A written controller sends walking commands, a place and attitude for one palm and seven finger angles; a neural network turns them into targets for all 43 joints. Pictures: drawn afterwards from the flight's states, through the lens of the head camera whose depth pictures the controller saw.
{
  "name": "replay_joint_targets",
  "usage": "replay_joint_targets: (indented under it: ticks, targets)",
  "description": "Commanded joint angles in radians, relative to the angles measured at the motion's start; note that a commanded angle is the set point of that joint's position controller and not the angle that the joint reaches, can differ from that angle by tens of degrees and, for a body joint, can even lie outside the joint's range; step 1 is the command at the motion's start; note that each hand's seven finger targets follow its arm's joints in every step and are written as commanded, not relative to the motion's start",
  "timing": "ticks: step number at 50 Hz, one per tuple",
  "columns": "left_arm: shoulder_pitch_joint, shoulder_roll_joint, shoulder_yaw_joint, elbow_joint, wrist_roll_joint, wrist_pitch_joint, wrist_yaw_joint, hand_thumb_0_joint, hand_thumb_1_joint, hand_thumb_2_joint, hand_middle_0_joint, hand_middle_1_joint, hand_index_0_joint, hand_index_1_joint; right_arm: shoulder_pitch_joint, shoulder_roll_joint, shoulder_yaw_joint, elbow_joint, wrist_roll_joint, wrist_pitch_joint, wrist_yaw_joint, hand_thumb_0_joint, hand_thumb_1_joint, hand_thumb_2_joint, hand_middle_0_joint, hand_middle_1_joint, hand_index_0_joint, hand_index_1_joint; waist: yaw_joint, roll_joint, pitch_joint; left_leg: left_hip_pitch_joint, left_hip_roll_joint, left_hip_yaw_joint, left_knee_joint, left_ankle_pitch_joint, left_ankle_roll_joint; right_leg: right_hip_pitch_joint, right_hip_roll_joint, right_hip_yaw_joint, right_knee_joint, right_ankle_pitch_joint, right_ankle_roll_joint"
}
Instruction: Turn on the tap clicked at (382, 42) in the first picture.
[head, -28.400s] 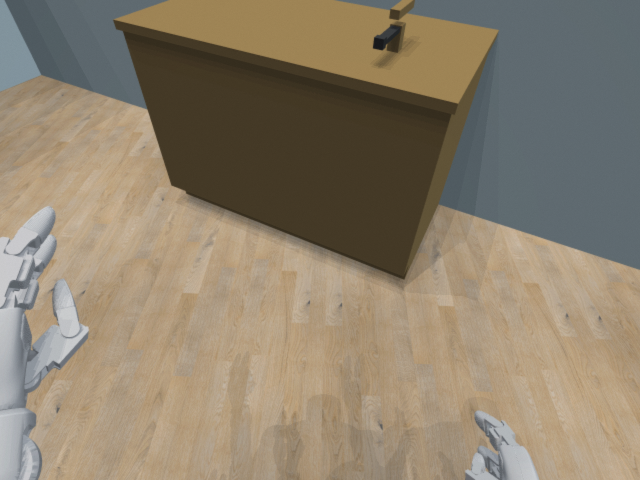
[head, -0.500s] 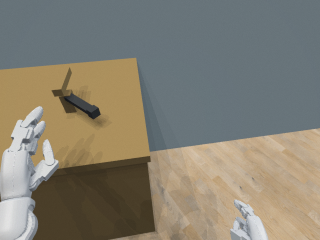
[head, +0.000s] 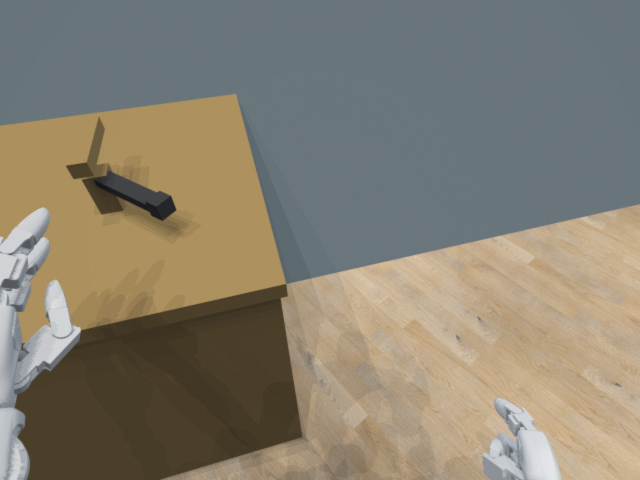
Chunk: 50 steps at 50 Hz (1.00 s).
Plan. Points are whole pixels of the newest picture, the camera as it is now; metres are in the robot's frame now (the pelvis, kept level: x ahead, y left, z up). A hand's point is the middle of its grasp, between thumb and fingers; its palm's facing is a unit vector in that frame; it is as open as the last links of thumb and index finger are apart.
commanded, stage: step back with the hand held close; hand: left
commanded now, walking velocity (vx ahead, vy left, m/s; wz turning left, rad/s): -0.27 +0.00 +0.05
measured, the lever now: (161, 205) +0.46 +0.27 +0.11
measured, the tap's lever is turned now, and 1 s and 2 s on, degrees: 44 44 44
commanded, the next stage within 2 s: stop stepping back and stand still in 0.64 s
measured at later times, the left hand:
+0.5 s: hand (36, 439) +0.12 +0.23 +0.16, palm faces +0.41 -0.83 -0.39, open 7.4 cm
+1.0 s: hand out of the picture -0.04 +0.20 +0.18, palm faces +0.44 -0.82 -0.35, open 7.4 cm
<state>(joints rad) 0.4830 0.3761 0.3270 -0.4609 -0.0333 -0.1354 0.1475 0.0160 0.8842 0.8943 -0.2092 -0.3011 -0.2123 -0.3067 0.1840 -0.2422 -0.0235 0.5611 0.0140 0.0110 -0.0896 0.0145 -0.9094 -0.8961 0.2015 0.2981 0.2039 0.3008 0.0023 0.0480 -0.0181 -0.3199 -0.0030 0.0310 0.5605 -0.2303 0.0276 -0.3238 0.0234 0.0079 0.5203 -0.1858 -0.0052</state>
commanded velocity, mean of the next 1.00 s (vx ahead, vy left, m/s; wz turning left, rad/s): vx -0.14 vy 0.02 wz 0.02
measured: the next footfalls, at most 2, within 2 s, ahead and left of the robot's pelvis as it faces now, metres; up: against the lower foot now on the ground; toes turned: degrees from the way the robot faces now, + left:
right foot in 0.34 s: -0.13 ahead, -0.10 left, +0.00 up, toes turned +3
left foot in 0.56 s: -0.04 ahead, +0.08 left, +0.00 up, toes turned +2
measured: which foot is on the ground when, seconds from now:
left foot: down 0.00-0.42, up 0.44-0.54, down 0.56-0.88, up 0.90-1.00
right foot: down 0.00-0.16, up 0.18-0.32, down 0.34-0.60, up 0.62-0.86, down 0.88-1.00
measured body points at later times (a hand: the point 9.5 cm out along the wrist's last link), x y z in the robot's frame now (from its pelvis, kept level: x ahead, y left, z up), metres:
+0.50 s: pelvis -0.10 -0.01 +0.00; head -0.07 -0.01 +0.45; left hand +0.09 +0.27 +0.18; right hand +0.10 -0.22 -0.09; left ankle -0.02 +0.09 -0.72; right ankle -0.17 -0.10 -0.73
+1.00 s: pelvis -0.24 -0.04 +0.01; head -0.26 -0.05 +0.46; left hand -0.07 +0.24 +0.20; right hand -0.09 -0.28 -0.09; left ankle -0.20 +0.08 -0.67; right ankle -0.24 -0.14 -0.73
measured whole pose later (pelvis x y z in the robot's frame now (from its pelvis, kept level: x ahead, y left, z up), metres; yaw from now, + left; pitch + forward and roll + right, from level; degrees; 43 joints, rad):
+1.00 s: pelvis -0.24 -0.04 +0.01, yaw +0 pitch +1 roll +2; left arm 0.51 0.33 0.30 -0.49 -0.03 -0.11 0.16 0.02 0.88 0.89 -0.21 -0.30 -0.21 -0.31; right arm 0.27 -0.21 0.00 0.67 0.00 -0.03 -0.08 0.01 -0.91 -0.90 0.20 0.30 0.21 0.30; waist 0.04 -0.03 -0.08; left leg -0.55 -0.03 0.02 0.99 -0.30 -0.02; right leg -0.24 -0.02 -0.01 0.49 -0.26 -0.03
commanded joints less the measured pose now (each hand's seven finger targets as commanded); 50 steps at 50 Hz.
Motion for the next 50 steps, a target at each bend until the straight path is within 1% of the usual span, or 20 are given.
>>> replay_joint_targets:
  ticks: [1,5,9,12,16,18,20,22,25,27,29,31,36,40,42,43,44,45,48,50]
  targets:
    - [-0.061,0.139,0.098,-0.155,-0.001,-0.06,0.03,0.0,0.9,0.9,-0.2,-0.3,-0.2,-0.3,-0.093,-0.107,-0.031,-0.151,-0.004,-0.059,-0.005,0.0,-0.9,-0.9,0.2,0.3,0.2,0.3,-0.004,-0.079,-0.07,-0.049,0.067,-0.096,-0.065,-0.121,0.02,-0.007,-0.136,0.148,-0.139,-0.047,-0.025]
    - [-0.13,0.15,0.096,-0.198,0.02,-0.085,0.041,0.0,0.9,0.9,-0.2,-0.3,-0.2,-0.3,-0.106,-0.127,-0.025,-0.158,-0.005,-0.077,-0.009,0.0,-0.9,-0.9,0.2,0.3,0.2,0.3,-0.003,0.004,-0.019,-0.166,0.106,-0.167,-0.155,-0.342,0.049,-0.008,-0.089,0.105,-0.111,-0.251,-0.006]
    - [-0.187,0.137,0.119,-0.231,0.063,-0.114,0.051,0.0,0.9,0.9,-0.2,-0.3,-0.2,-0.3,-0.085,-0.126,-0.03,-0.161,-0.025,-0.108,-0.013,0.0,-0.9,-0.9,0.2,0.3,0.2,0.3,0.015,0.188,-0.049,-0.494,0.254,-0.33,-0.411,-0.528,0.119,0.331,0.048,-0.008,0.323,-0.047,0.041]
    - [-0.159,0.132,0.124,-0.224,0.058,-0.118,0.04,0.0,0.9,0.9,-0.2,-0.3,-0.2,-0.3,-0.091,-0.108,-0.043,-0.146,-0.031,-0.13,0.001,0.0,-0.9,-0.9,0.2,0.3,0.2,0.3,0.019,0.155,-0.079,-0.396,0.269,-0.3,-0.382,-0.439,0.121,0.26,0.056,0.003,0.391,-0.175,0.033]
    - [-0.122,0.084,0.072,-0.202,0.019,-0.116,0.027,0.0,0.9,0.9,-0.2,-0.3,-0.2,-0.3,-0.083,-0.076,-0.024,-0.101,-0.036,-0.155,0.016,0.0,-0.9,-0.9,0.2,0.3,0.2,0.3,0.01,0.142,-0.06,-0.118,0.199,-0.244,-0.303,-0.209,0.066,0.106,0.033,-0.004,0.02,-0.252,-0.002]
    - [-0.114,0.097,0.064,-0.189,0.003,-0.112,0.027,0.0,0.9,0.9,-0.2,-0.3,-0.2,-0.3,-0.092,-0.072,-0.018,-0.073,-0.026,-0.157,0.02,0.0,-0.9,-0.9,0.2,0.3,0.2,0.3,0.009,0.014,-0.101,0.058,0.129,-0.135,-0.116,0.043,0.016,0.032,-0.048,0.082,-0.207,0.044,-0.025]
    - [-0.181,0.163,0.088,-0.213,0.001,-0.12,0.036,0.0,0.9,0.9,-0.2,-0.3,-0.2,-0.3,-0.119,-0.055,-0.016,-0.058,-0.01,-0.137,0.009,0.0,-0.9,-0.9,0.2,0.3,0.2,0.3,0.015,-0.198,-0.217,0.095,0.062,0.018,0.063,0.276,-0.021,0.121,-0.197,0.193,-0.144,0.796,0.018]
    - [-0.184,0.171,0.092,-0.185,0.01,-0.1,0.036,0.0,0.9,0.9,-0.2,-0.3,-0.2,-0.3,-0.142,-0.066,-0.038,-0.096,0.011,-0.13,-0.003,0.0,-0.9,-0.9,0.2,0.3,0.2,0.3,0.036,-0.398,-0.265,-0.107,-0.023,0.053,0.164,-0.049,-0.025,0.355,-0.236,0.154,-0.026,1.363,0.128]
    - [-0.138,0.216,0.151,-0.21,0.014,-0.073,0.012,0.0,0.9,0.9,-0.2,-0.3,-0.2,-0.3,-0.188,-0.058,-0.016,-0.126,0.001,-0.111,-0.008,0.0,-0.9,-0.9,0.2,0.3,0.2,0.3,0.036,-0.204,-0.188,-0.071,-0.022,0.041,0.13,0.0,-0.022,0.251,-0.222,0.14,-0.006,1.097,0.03]
    - [-0.121,0.189,0.118,-0.265,-0.001,-0.076,0.01,0.0,0.9,0.9,-0.2,-0.3,-0.2,-0.3,-0.16,-0.062,0.001,-0.12,-0.001,-0.088,-0.013,0.0,-0.9,-0.9,0.2,0.3,0.2,0.3,0.01,-0.027,-0.198,0.083,0.043,0.007,-0.01,0.391,-0.02,0.184,-0.16,0.1,0.042,0.869,0.01]
    - [-0.108,0.169,0.102,-0.273,-0.009,-0.074,0.016,0.0,0.9,0.9,-0.2,-0.3,-0.2,-0.3,-0.131,-0.088,-0.014,-0.112,-0.003,-0.082,0.008,0.0,-0.9,-0.9,0.2,0.3,0.2,0.3,0.021,0.164,-0.228,0.259,0.235,-0.138,-0.129,0.977,0.033,0.032,-0.022,0.063,0.169,0.051,0.042]
    - [-0.069,0.148,0.095,-0.23,-0.008,-0.072,0.018,0.0,0.9,0.9,-0.2,-0.3,-0.2,-0.3,-0.106,-0.077,-0.026,-0.096,-0.021,-0.092,0.035,0.0,-0.9,-0.9,0.2,0.3,0.2,0.3,0.031,0.169,-0.215,0.246,0.327,-0.201,-0.167,0.932,0.089,-0.047,0.014,0.1,0.348,-0.364,0.022]
    - [-0.027,0.13,0.098,-0.289,-0.018,-0.033,0.023,0.0,0.9,0.9,-0.2,-0.3,-0.2,-0.3,-0.095,-0.086,-0.045,-0.114,-0.024,-0.114,0.036,0.0,-0.9,-0.9,0.2,0.3,0.2,0.3,0.021,0.14,-0.214,0.163,0.297,-0.151,-0.237,0.682,0.089,0.005,0.011,0.035,0.324,-0.252,0.042]
    - [-0.005,0.156,0.131,-0.301,-0.021,-0.015,0.039,0.0,0.9,0.9,-0.2,-0.3,-0.2,-0.3,-0.123,-0.096,-0.04,-0.154,-0.018,-0.112,0.022,0.0,-0.9,-0.9,0.2,0.3,0.2,0.3,0.019,0.158,-0.168,-0.153,0.201,-0.103,-0.386,-0.274,0.045,0.253,0.032,-0.08,0.154,-0.229,0.01]
    - [-0.005,0.153,0.114,-0.289,-0.012,-0.014,0.043,0.0,0.9,0.9,-0.2,-0.3,-0.2,-0.3,-0.124,-0.087,-0.031,-0.155,-0.011,-0.108,0.015,0.0,-0.9,-0.9,0.2,0.3,0.2,0.3,0.012,0.118,-0.134,-0.244,0.091,-0.034,-0.28,-0.451,-0.009,0.315,0.007,-0.1,-0.046,-0.233,-0.022]
    - [-0.022,0.174,0.117,-0.277,-0.004,-0.013,0.044,0.0,0.9,0.9,-0.2,-0.3,-0.2,-0.3,-0.125,-0.068,-0.032,-0.152,-0.012,-0.097,0.013,0.0,-0.9,-0.9,0.2,0.3,0.2,0.3,0.003,-0.075,-0.092,-0.215,0.004,0.028,-0.023,-0.411,-0.041,0.158,-0.127,0.088,-0.243,-0.412,-0.066]
    - [-0.053,0.199,0.124,-0.295,0.001,-0.019,0.043,0.0,0.9,0.9,-0.2,-0.3,-0.2,-0.3,-0.12,-0.069,-0.034,-0.136,-0.01,-0.091,0.009,0.0,-0.9,-0.9,0.2,0.3,0.2,0.3,0.013,-0.279,-0.034,-0.141,-0.066,-0.008,0.372,-0.265,-0.062,-0.15,-0.375,0.506,-0.457,-0.634,-0.163]
    - [-0.128,0.221,0.14,-0.318,-0.008,-0.028,0.048,0.0,0.9,0.9,-0.2,-0.3,-0.2,-0.3,-0.119,-0.098,-0.029,-0.109,-0.029,-0.1,0.009,0.0,-0.9,-0.9,0.2,0.3,0.2,0.3,0.008,-0.22,0.042,-0.176,-0.05,-0.07,0.562,-0.187,-0.066,-0.265,-0.447,0.534,-0.493,-0.537,-0.204]
    - [-0.206,0.152,0.074,-0.192,0.001,-0.037,0.035,0.0,0.9,0.9,-0.2,-0.3,-0.2,-0.3,-0.048,-0.082,-0.02,-0.066,-0.018,-0.112,0.003,0.0,-0.9,-0.9,0.2,0.3,0.2,0.3,-0.037,-0.181,-0.043,-0.184,0.011,-0.041,0.526,-0.046,-0.053,-0.062,-0.292,0.213,-0.329,-0.322,-0.11]
    - [-0.263,0.144,0.046,-0.109,0.003,-0.046,0.034,0.0,0.9,0.9,-0.2,-0.3,-0.2,-0.3,-0.068,-0.085,-0.021,-0.054,-0.013,-0.115,-0.005,0.0,-0.9,-0.9,0.2,0.3,0.2,0.3,-0.037,-0.174,-0.022,-0.122,0.022,-0.005,0.378,-0.066,-0.041,-0.057,-0.273,0.134,-0.307,-0.315,-0.086]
